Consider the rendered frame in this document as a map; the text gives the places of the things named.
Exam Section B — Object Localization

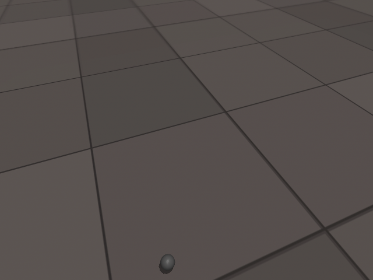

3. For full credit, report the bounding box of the ball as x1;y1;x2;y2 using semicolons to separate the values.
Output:
160;254;175;271

